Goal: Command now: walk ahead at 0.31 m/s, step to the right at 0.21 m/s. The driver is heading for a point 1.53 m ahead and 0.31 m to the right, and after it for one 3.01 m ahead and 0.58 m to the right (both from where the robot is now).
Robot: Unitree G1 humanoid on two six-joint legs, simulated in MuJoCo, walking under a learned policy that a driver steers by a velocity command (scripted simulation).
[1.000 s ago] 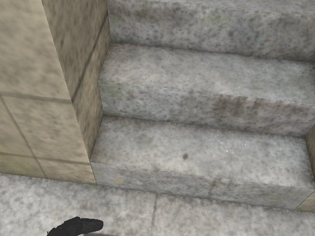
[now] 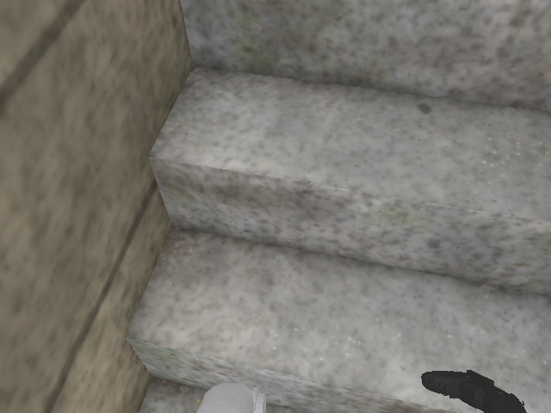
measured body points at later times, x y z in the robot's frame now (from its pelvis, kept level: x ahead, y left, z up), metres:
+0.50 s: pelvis +0.10 +0.01 +0.13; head +0.15 +0.02 +0.57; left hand +0.35 +0.22 +0.06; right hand +0.16 -0.24 +0.00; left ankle +0.13 +0.15 -0.55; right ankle +0.10 -0.13 -0.36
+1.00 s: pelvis +0.25 -0.05 +0.18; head +0.26 -0.07 +0.63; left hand +0.20 +0.14 +0.04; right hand +0.40 -0.23 +0.06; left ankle +0.32 +0.10 -0.19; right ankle +0.17 -0.12 -0.55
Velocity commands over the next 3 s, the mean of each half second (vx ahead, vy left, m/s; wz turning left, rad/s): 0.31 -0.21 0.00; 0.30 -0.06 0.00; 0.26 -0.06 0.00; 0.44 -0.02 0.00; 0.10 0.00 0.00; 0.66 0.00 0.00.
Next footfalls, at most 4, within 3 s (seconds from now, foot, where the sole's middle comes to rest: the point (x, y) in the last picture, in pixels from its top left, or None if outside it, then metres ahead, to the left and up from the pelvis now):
0.10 left None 0.17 0.15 -0.58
0.60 right None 0.22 -0.12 -0.58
1.18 left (264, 302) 0.51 0.09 -0.38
1.62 right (443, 153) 0.68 -0.20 -0.17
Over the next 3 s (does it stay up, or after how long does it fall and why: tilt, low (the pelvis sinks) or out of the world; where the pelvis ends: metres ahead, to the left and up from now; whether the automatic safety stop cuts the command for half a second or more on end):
stays up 1.07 -0.17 0.86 its command is cut before an obstacle from the start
